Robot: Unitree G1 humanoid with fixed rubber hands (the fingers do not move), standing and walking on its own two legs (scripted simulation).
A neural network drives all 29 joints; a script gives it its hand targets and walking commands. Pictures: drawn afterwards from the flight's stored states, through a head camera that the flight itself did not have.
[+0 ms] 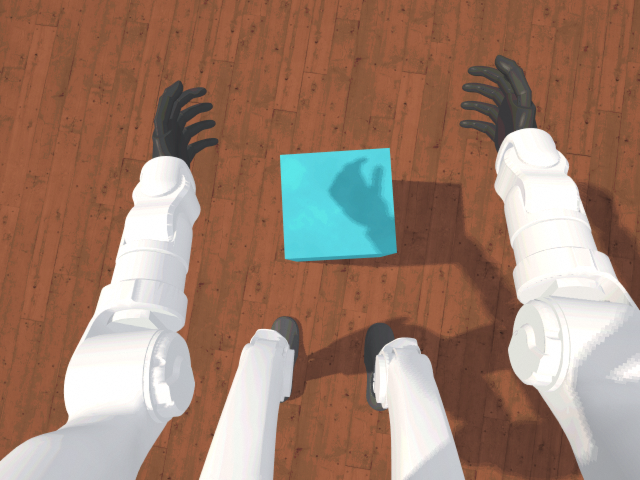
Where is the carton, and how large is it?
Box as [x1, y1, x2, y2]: [280, 148, 396, 261]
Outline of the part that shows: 389,148 280,155 285,258 299,261 382,256 396,252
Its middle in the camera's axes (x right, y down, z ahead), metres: +0.04 -0.06 +0.85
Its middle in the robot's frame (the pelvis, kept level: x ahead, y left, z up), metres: +0.47 +0.01 -0.51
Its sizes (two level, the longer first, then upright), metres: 0.210 0.200 0.250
